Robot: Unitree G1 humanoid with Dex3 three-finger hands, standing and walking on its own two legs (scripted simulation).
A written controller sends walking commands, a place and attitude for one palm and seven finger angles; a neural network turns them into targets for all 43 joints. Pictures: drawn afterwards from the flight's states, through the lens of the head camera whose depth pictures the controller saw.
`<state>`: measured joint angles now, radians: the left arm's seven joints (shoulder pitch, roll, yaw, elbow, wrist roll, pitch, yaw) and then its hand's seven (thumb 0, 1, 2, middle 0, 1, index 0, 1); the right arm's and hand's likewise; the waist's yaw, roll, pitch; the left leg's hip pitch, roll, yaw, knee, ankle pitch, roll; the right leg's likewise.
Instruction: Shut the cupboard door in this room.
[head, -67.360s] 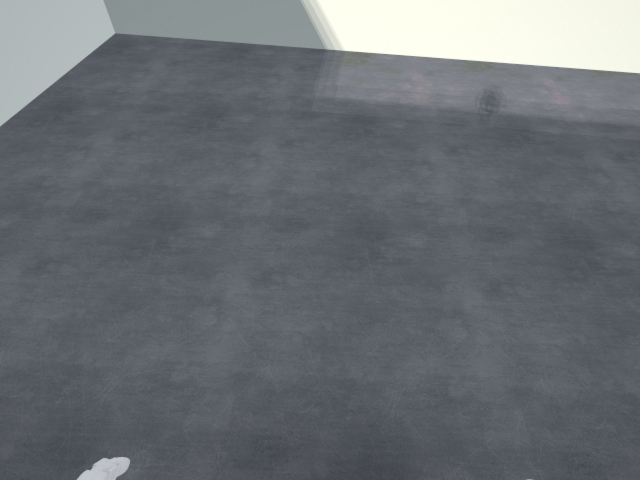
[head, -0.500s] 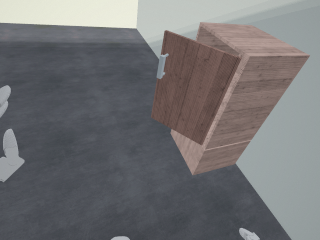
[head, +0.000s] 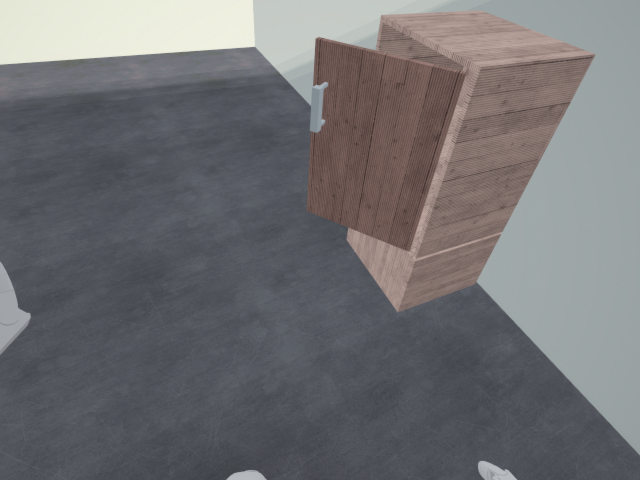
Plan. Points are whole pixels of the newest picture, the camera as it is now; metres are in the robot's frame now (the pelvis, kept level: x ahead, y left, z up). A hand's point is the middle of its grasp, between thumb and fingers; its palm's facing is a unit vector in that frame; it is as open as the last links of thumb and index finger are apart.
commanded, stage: stop stepping back and stand still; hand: left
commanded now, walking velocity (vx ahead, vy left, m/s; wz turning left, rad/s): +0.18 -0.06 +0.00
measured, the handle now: (320, 106) +1.09 +0.09 -0.01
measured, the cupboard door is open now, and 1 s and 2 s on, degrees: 37 37 37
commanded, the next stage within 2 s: let the arm hang, fingers relaxed in 0.76 s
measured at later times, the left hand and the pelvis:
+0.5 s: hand (64, 285) +0.24 +0.29 +0.17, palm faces +0.46 -0.75 -0.48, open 7.4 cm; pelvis +0.06 +0.02 +0.00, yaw +1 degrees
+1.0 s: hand (113, 375) +0.24 +0.29 -0.01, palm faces +0.12 -0.88 -0.45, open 7.4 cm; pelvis +0.05 +0.04 +0.00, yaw +2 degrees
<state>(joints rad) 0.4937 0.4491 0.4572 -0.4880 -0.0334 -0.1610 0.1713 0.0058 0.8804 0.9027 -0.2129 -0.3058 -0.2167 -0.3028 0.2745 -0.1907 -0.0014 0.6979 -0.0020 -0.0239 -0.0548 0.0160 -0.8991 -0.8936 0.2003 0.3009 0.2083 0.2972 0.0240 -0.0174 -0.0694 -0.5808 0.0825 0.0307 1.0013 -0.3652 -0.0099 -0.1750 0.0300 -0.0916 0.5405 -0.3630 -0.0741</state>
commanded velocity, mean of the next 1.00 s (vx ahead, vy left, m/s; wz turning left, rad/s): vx -0.01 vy -0.04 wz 0.00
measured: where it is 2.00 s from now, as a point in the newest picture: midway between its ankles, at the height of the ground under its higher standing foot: outside the picture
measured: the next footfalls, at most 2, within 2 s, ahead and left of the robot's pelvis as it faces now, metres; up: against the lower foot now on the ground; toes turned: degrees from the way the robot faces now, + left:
left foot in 0.12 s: +0.10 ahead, +0.15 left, +0.00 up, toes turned +4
right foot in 0.32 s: +0.08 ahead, -0.08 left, +0.00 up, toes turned -3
